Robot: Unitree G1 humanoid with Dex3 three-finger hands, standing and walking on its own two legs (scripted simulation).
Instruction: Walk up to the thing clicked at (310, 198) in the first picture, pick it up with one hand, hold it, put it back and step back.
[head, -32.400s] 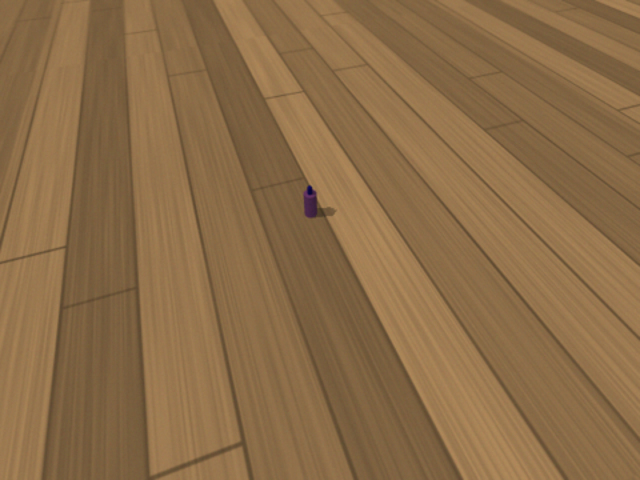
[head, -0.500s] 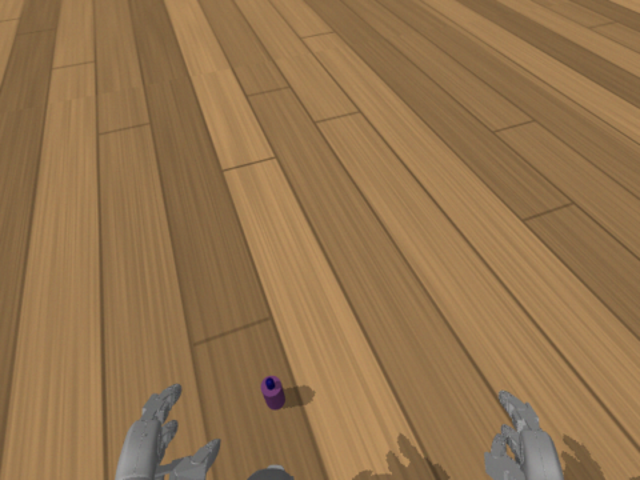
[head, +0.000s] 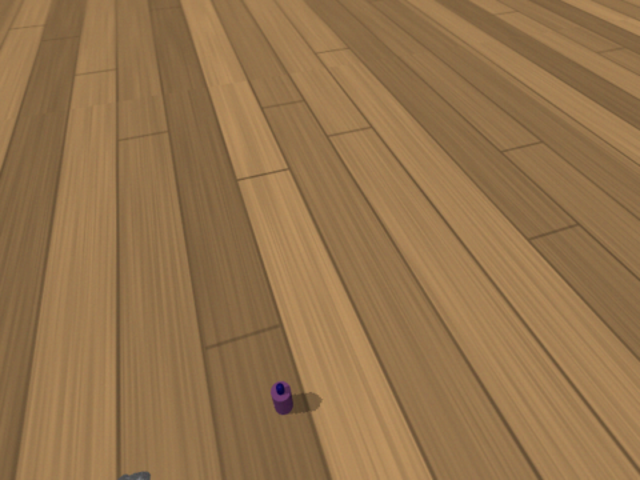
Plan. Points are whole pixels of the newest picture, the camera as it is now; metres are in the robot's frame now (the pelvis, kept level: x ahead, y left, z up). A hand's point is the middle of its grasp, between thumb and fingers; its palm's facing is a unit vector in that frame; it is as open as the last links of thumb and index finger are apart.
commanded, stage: stand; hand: left
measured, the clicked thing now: (281, 396) +0.44 +0.15 -0.68
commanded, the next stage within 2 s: step back in 1.64 s
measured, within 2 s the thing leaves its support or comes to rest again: neither
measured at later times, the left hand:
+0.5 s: hand out of the picture +0.01 +0.25 -0.15, palm faces -0.01 -0.94 -0.35, open 7.4 cm
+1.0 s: hand out of the picture +0.05 +0.23 -0.14, palm faces -0.03 -0.94 -0.33, open 7.4 cm
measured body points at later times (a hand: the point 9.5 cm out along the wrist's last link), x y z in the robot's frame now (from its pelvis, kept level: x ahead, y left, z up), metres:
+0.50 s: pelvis -0.02 +0.01 +0.01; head -0.02 +0.00 +0.46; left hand +0.01 +0.30 -0.12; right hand +0.05 -0.28 -0.13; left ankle +0.03 +0.10 -0.73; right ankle -0.01 -0.14 -0.73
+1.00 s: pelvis -0.01 -0.01 +0.02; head +0.00 -0.01 +0.46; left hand +0.06 +0.28 -0.12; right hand +0.05 -0.30 -0.13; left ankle +0.03 +0.10 -0.73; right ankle -0.01 -0.14 -0.73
